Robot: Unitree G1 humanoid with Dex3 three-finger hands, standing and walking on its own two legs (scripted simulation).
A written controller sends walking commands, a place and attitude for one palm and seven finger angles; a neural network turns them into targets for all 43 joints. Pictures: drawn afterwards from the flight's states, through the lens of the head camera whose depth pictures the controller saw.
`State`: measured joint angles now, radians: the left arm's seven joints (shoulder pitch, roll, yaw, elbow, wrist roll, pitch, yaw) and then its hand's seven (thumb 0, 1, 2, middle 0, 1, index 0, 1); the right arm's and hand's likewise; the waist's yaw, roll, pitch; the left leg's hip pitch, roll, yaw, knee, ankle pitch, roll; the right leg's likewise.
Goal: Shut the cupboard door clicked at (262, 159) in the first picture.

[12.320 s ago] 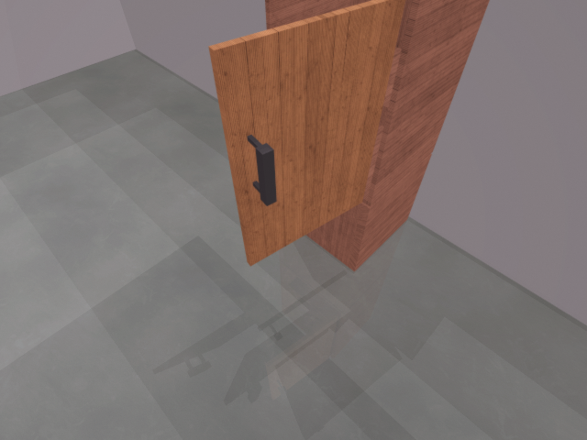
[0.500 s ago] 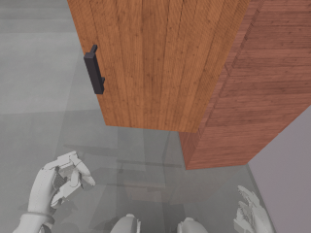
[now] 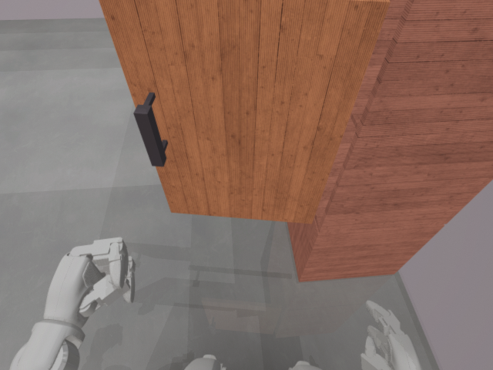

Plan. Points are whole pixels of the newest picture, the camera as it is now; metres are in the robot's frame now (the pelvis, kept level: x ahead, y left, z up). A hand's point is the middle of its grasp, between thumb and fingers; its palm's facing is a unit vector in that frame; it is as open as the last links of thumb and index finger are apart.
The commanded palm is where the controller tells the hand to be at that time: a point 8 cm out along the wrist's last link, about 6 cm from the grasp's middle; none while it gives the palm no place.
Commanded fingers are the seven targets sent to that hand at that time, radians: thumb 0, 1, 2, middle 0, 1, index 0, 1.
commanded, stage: raise the hand and make a fist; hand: left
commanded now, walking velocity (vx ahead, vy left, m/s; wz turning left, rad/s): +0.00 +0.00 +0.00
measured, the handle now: (155, 130) +0.53 +0.22 +0.07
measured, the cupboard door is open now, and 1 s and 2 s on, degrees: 80 80 80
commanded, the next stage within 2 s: bring the fist close to the handle in 0.34 s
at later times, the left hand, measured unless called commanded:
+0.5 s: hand (135, 289) +0.22 +0.17 +0.07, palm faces -0.03 -1.00 -0.05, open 3.1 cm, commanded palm +0.21 +0.23 +0.07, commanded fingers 0.00 0.90 0.90 -1.30 -1.50 -1.30 -1.50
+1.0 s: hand (142, 212) +0.34 +0.19 +0.07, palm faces -0.02 -1.00 -0.03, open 3.1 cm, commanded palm +0.32 +0.24 +0.07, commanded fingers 0.00 0.90 0.90 -1.30 -1.50 -1.30 -1.50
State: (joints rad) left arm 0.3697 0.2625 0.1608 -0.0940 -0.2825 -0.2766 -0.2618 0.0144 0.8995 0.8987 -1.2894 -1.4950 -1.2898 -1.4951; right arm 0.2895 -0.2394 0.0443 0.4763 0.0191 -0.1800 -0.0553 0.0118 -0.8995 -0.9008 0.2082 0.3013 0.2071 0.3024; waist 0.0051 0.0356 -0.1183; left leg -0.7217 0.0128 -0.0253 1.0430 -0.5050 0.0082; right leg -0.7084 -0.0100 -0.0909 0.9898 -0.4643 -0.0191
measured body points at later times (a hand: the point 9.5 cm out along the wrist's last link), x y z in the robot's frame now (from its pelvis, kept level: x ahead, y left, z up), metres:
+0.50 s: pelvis -0.01 -0.01 +0.00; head +0.03 -0.02 +0.45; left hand +0.21 +0.22 +0.08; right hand +0.17 -0.25 -0.07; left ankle +0.01 +0.11 -0.67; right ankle +0.02 -0.11 -0.67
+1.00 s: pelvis -0.01 +0.00 +0.01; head +0.05 -0.01 +0.45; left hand +0.33 +0.25 +0.08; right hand +0.13 -0.26 -0.09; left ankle +0.01 +0.11 -0.67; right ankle +0.02 -0.11 -0.67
